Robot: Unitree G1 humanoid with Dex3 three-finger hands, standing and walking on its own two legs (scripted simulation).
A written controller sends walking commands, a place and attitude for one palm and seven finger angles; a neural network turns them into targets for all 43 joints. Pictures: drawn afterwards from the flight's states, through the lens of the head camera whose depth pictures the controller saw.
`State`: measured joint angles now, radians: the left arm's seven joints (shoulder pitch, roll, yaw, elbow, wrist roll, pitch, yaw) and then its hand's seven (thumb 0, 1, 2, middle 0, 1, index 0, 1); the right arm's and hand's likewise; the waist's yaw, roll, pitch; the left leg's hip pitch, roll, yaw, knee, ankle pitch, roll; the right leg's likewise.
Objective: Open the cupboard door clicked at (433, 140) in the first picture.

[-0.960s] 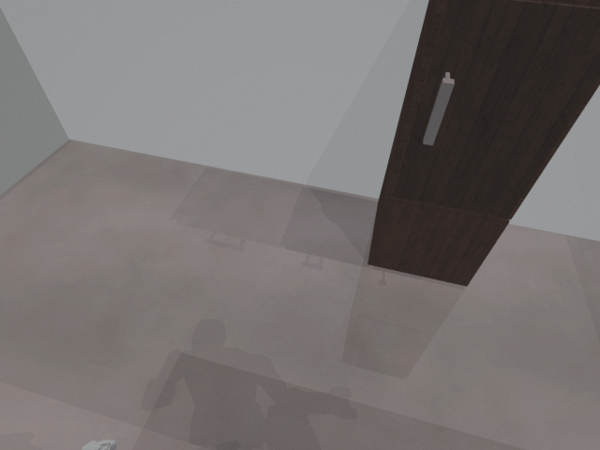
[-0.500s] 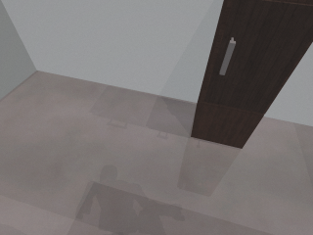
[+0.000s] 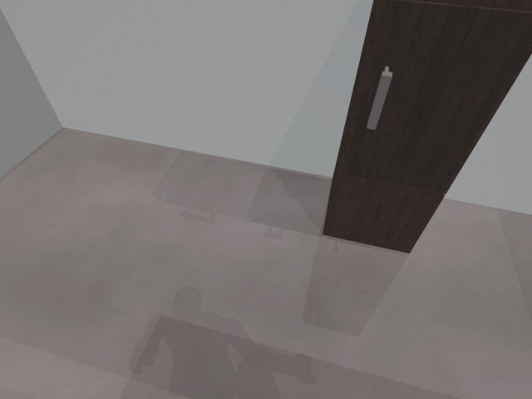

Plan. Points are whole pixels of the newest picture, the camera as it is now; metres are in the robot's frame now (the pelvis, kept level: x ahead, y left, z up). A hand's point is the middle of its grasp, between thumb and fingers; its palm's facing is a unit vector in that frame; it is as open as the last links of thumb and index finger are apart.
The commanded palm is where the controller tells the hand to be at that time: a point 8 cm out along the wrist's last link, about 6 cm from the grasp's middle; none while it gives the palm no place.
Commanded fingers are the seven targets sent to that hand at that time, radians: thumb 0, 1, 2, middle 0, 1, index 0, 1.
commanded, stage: look at it before walking up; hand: left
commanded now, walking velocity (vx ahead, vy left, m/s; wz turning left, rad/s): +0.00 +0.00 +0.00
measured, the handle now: (378, 98) +0.94 -0.28 -0.01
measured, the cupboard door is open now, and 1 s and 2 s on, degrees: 0 0 0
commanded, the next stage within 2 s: walk to a spot facing it in 0.48 s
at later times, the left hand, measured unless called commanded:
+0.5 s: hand out of the picture +0.07 +0.24 -0.16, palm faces -0.03 -0.94 -0.33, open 7.4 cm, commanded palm none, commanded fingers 0.00 0.90 0.90 -0.20 -0.30 -0.20 -0.30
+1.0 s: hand out of the picture +0.07 +0.18 -0.18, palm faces -0.14 -0.95 -0.27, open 7.4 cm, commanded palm none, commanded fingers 0.00 0.90 0.90 -0.20 -0.30 -0.20 -0.30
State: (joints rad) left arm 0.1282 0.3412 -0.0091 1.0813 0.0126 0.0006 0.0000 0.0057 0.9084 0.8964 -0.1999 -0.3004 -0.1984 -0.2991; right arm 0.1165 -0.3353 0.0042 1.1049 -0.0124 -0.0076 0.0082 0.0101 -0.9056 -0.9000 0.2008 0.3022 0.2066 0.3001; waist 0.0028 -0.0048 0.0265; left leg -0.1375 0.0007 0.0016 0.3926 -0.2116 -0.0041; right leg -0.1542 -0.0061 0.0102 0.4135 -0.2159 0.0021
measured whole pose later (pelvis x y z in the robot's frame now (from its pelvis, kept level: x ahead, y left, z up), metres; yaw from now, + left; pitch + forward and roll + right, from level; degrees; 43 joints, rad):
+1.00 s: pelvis -0.01 -0.02 -0.03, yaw -11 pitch -1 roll +1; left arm 0.24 0.22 0.03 0.94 0.02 0.04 -0.01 0.00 0.91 0.90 -0.20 -0.30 -0.20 -0.30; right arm 0.14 -0.23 -0.04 0.97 -0.01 0.05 -0.01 0.01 -0.91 -0.90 0.20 0.30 0.21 0.30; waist 0.03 0.02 0.10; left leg -0.34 0.09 0.09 0.86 -0.47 -0.04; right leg -0.34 0.03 -0.02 0.72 -0.35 -0.05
